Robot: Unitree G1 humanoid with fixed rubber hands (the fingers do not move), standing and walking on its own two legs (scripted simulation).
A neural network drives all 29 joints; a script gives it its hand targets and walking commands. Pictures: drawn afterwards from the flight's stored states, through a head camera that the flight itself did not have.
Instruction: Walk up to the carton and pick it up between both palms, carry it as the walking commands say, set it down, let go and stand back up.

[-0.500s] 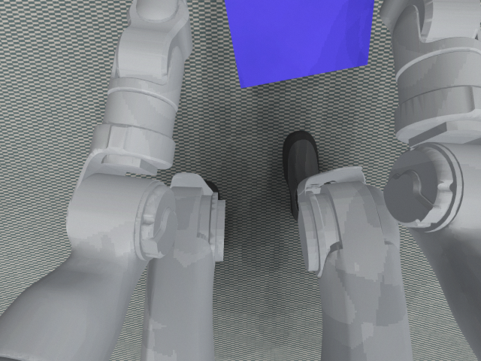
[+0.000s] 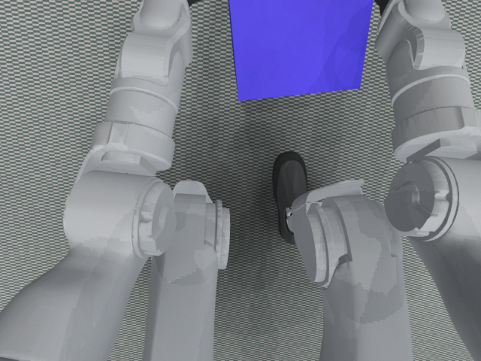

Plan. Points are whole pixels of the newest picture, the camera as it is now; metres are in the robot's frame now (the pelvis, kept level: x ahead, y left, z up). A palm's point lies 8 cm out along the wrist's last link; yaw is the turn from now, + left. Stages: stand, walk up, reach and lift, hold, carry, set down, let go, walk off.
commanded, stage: set down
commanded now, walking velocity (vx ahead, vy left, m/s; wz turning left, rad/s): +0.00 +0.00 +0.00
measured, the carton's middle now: (285, 19) +0.54 -0.07 -0.26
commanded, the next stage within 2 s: none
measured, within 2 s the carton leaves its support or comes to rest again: rests again in 2.00 s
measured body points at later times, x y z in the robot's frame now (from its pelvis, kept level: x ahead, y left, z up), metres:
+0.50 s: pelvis +0.02 +0.00 +0.00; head +0.39 +0.04 +0.24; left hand +0.57 +0.08 -0.19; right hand +0.57 -0.19 -0.17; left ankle +0.09 +0.11 -0.36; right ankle +0.18 -0.12 -0.36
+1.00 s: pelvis +0.02 +0.00 +0.00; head +0.40 +0.04 +0.23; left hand +0.57 +0.08 -0.19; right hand +0.57 -0.19 -0.18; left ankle +0.09 +0.11 -0.36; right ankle +0.18 -0.12 -0.36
